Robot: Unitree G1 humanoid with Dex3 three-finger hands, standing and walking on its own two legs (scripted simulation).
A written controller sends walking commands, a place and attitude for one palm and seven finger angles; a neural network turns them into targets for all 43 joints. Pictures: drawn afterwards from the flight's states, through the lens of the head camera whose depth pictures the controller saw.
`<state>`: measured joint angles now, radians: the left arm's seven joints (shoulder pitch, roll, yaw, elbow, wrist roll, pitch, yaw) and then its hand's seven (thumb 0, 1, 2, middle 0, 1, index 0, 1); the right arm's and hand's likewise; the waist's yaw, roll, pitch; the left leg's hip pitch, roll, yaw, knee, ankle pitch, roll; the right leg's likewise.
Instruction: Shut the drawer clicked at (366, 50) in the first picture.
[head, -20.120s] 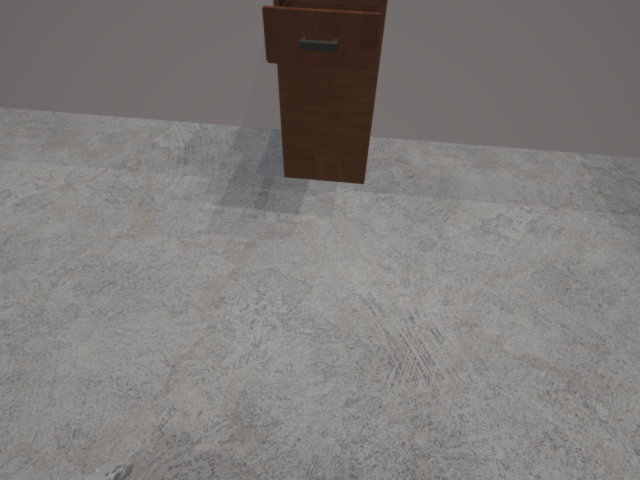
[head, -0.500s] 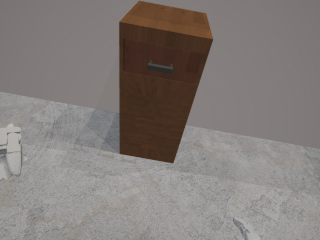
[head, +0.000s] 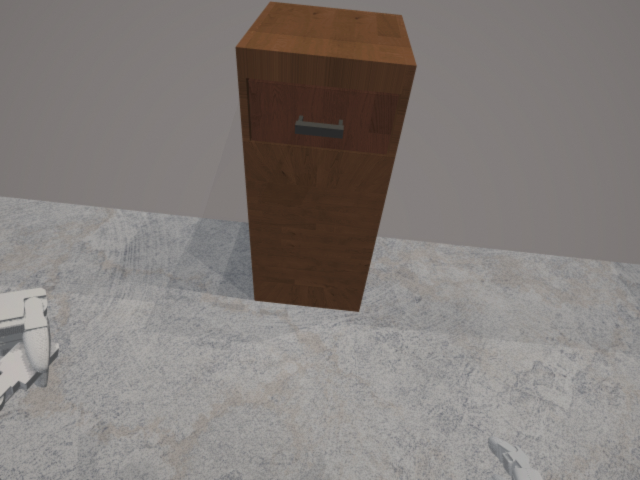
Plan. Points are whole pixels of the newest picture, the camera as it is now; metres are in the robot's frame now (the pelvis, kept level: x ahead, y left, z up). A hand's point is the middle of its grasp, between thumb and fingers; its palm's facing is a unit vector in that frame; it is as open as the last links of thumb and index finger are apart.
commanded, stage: let the arm hang, fingers relaxed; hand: left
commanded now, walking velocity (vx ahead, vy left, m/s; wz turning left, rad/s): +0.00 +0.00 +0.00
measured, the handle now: (320, 125) +0.90 +0.06 +0.03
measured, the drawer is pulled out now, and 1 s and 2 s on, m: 0.00 0.00 0.00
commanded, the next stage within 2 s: look to check the result in 1.16 s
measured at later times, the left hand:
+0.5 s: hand out of the picture -0.04 +0.21 -0.18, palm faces +0.11 -0.96 -0.26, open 3.9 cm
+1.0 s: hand out of the picture -0.01 +0.15 -0.15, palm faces +0.11 -0.97 -0.23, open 7.1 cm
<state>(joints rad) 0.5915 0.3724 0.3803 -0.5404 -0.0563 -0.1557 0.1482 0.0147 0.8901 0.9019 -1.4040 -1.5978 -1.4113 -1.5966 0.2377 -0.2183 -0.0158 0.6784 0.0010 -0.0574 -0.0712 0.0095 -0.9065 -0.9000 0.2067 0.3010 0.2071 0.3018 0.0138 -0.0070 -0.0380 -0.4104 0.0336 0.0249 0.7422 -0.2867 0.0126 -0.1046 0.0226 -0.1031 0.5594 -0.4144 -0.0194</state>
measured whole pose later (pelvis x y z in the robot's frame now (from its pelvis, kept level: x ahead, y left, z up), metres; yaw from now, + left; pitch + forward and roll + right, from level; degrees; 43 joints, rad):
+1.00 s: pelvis -0.04 -0.03 +0.02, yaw +5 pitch -1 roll +0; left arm 0.21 0.15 0.01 1.08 0.00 0.01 0.04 0.01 0.94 0.90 -0.21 -0.31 -0.22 -0.31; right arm 0.28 -0.15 -0.02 1.09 -0.02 0.00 -0.04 0.01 -0.93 -0.90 0.20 0.30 0.20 0.30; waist -0.02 0.03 0.03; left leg -0.18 -0.02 -0.01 0.43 -0.24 0.01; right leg -0.18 0.02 0.03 0.46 -0.26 -0.02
